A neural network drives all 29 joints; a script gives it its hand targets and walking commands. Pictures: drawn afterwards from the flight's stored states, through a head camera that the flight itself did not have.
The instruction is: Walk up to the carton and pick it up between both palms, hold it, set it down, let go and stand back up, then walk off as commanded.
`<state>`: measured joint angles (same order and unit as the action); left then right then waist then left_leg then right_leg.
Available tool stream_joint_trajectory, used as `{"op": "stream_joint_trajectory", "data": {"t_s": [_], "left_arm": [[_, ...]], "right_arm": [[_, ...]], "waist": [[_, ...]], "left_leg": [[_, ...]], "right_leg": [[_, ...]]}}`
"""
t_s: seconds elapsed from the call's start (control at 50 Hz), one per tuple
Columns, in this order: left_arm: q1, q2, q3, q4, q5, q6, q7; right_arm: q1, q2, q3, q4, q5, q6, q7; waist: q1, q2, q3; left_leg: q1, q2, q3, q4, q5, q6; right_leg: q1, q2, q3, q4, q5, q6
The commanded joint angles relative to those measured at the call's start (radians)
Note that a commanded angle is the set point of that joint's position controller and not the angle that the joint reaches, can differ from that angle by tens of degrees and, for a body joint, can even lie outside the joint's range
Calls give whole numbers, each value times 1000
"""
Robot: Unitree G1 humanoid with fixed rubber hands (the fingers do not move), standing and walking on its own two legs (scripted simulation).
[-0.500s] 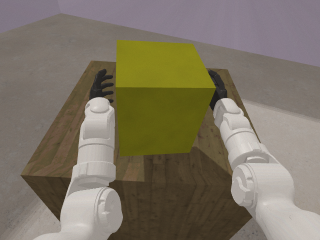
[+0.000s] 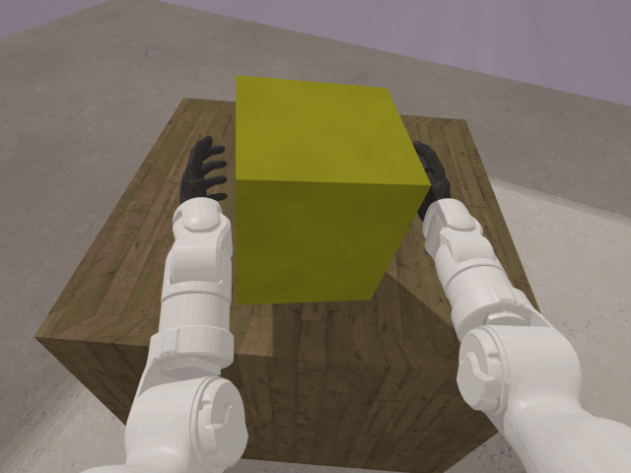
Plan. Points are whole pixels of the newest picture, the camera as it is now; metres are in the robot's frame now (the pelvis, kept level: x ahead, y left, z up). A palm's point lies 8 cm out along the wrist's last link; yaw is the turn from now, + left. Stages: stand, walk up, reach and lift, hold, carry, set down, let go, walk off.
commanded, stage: set down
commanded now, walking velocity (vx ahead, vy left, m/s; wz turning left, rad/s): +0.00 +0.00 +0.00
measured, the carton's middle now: (309, 198) +0.47 +0.01 +0.11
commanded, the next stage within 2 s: none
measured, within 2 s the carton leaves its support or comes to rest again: rests again in 0.92 s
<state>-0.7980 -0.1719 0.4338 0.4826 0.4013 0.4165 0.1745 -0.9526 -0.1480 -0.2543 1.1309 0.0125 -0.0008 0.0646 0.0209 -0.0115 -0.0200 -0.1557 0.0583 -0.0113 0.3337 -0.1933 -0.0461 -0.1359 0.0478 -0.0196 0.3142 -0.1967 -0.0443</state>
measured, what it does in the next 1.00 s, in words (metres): stands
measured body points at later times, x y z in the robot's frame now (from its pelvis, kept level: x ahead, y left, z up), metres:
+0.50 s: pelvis +0.00 -0.02 +0.00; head +0.05 -0.02 +0.45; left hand +0.42 +0.14 +0.12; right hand +0.46 -0.16 +0.10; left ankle -0.01 +0.15 -0.75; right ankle -0.02 -0.09 -0.75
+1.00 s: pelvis +0.00 -0.02 +0.00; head +0.09 -0.02 +0.44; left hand +0.43 +0.15 +0.08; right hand +0.49 -0.15 +0.08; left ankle -0.01 +0.15 -0.75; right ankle -0.02 -0.09 -0.75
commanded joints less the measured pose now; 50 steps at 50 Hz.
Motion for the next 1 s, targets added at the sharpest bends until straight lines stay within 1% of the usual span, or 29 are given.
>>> {"op": "stream_joint_trajectory", "data": {"t_s": [0.0,0.02,0.06,0.16,0.18,0.22,0.24,0.26,0.28,0.34,0.36,0.38,0.4,0.42,0.48,0.54,0.66,0.68,0.7,0.72,0.76,0.8,0.84,0.88,0.9,0.92,0.94,0.96,0.98], "left_arm": [[-510,-394,-216,-3,-47,-81,-63],[-487,-407,-212,-7,-44,-79,-61],[-521,-399,-236,-33,-57,-106,-55],[-519,-406,-229,-5,-52,-110,-41],[-517,-413,-238,-19,-52,-114,-45],[-540,-425,-254,-35,-68,-135,-35],[-513,-407,-241,-17,-52,-128,-35],[-533,-431,-244,-17,-51,-135,-33],[-527,-447,-241,-10,-47,-138,-31],[-540,-398,-193,15,-26,-154,-30],[-525,-404,-181,24,-22,-149,-34],[-508,-400,-185,42,-22,-153,-35],[-522,-414,-183,23,-20,-155,-37],[-556,-403,-190,5,-25,-169,-36],[-551,-410,-171,37,-23,-200,-29],[-578,-389,-139,69,-7,-219,-28],[-595,-428,-162,54,-12,-258,-18],[-580,-426,-161,58,-8,-255,-12],[-576,-426,-161,50,-1,-261,-10],[-576,-408,-143,52,-3,-267,-13],[-568,-426,-163,34,-8,-269,-22],[-557,-430,-132,77,4,-273,-24],[-564,-458,-171,48,-9,-292,-19],[-540,-445,-140,88,2,-295,-20],[-531,-448,-149,97,2,-295,-24],[-493,-437,-112,114,24,-292,-27],[-492,-453,-142,97,6,-288,-31],[-504,-464,-155,73,10,-299,-32],[-513,-456,-144,80,9,-302,-27]], "right_arm": [[-628,351,138,-148,-25,-93,148],[-652,351,155,-168,-25,-104,150],[-624,379,172,-161,-20,-116,141],[-644,332,123,-138,-61,-127,155],[-631,344,109,-133,-67,-129,150],[-660,360,139,-168,-64,-156,145],[-649,347,131,-135,-81,-144,150],[-659,350,115,-142,-90,-155,151],[-672,345,91,-130,-102,-158,151],[-660,348,85,-94,-119,-151,158],[-655,365,102,-129,-104,-157,156],[-661,339,93,-134,-112,-162,156],[-647,370,78,-104,-134,-161,151],[-652,365,66,-94,-144,-166,151],[-700,391,86,-147,-143,-201,151],[-714,398,80,-125,-156,-193,154],[-702,396,29,-96,-209,-216,158],[-717,389,47,-135,-203,-215,163],[-680,403,28,-84,-212,-211,163],[-689,396,41,-66,-215,-207,165],[-656,407,46,-64,-214,-214,155],[-671,420,13,-53,-242,-213,163],[-667,421,11,-48,-241,-238,157],[-647,440,20,-32,-256,-232,154],[-612,428,1,-22,-268,-234,155],[-612,425,6,-5,-271,-225,158],[-585,432,1,3,-266,-223,156],[-605,438,-8,-1,-273,-235,155],[-627,435,6,-26,-271,-238,157]], "waist": [[146,27,-496],[167,32,-510],[147,17,-577],[152,21,-574],[168,68,-597],[155,25,-651],[185,28,-612],[150,26,-638],[179,53,-651],[187,-9,-621],[190,-29,-644],[200,-1,-631],[167,-25,-641],[165,-10,-687],[206,-30,-720],[211,-46,-712],[184,-31,-814],[214,-31,-819],[202,-6,-813],[207,-55,-816],[182,-53,-816],[200,-61,-784],[171,-14,-869],[202,-65,-822],[159,-34,-807],[203,-58,-774],[158,-62,-773],[166,-25,-807],[188,-46,-805]], "left_leg": [[239,-11,66,33,581,-5],[256,-11,72,37,614,-10],[246,-12,63,51,637,-11],[307,8,59,71,700,-8],[300,4,65,75,708,-20],[331,5,60,94,780,-17],[278,6,70,79,741,-11],[306,6,61,84,746,-11],[323,12,69,82,732,-15],[213,5,81,52,619,7],[207,3,80,49,618,12],[182,-2,95,40,580,8],[183,-2,91,47,592,10],[177,-1,92,45,594,13],[111,-10,106,55,613,10],[9,-17,118,24,493,37],[78,-2,107,47,541,17],[61,-7,123,45,531,23],[43,-6,120,52,542,24],[3,-7,117,45,529,27],[2,-11,114,41,542,24],[-42,-11,130,31,503,33],[53,-2,107,71,639,16],[-37,-7,129,59,595,26],[-66,-18,127,43,555,27],[-94,-14,136,28,521,37],[-63,-14,128,35,552,31],[-54,-9,127,45,555,21],[-66,-10,128,41,551,25]], "right_leg": [[-74,25,-90,-32,362,29],[-70,24,-96,-26,372,30],[-53,30,-92,-17,424,30],[-170,35,-111,-34,329,22],[-158,32,-104,-36,349,18],[-164,34,-105,-18,425,22],[-166,30,-98,-20,399,25],[-167,35,-112,-17,401,22],[-225,37,-111,-25,346,16],[-142,19,-97,-13,368,25],[-121,21,-91,-5,413,25],[-102,15,-92,-6,405,30],[-110,17,-95,9,444,40],[-103,10,-90,9,463,40],[-69,11,-87,35,548,38],[-11,-16,-67,52,567,52],[-111,8,-98,38,480,46],[-90,9,-91,39,474,52],[-91,-2,-82,57,517,52],[-43,-4,-72,57,565,51],[-23,2,-82,84,632,66],[-26,-13,-76,70,581,57],[-79,4,-84,79,649,49],[-28,-13,-77,83,679,49],[1,-14,-76,87,682,52],[18,-23,-69,91,676,59],[26,-11,-79,95,710,64],[-5,-10,-82,97,680,55],[-9,-13,-81,98,675,59]]}}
